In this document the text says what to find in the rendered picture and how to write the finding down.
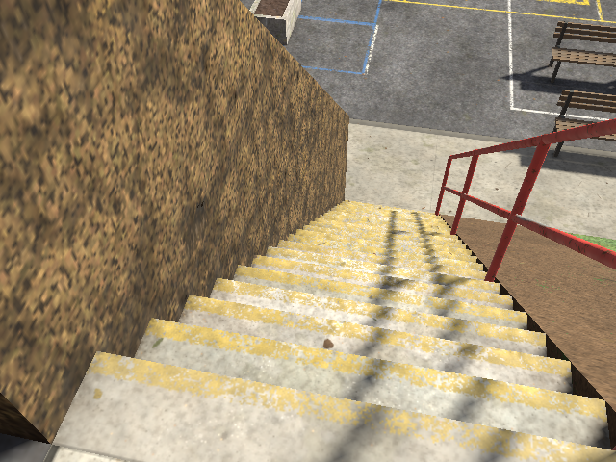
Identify stairs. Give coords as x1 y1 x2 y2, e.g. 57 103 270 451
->
134 200 611 449

